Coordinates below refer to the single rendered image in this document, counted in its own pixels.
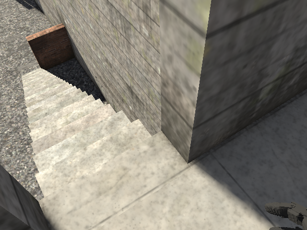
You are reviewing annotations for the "stairs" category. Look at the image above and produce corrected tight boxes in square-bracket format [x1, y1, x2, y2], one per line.
[21, 68, 152, 197]

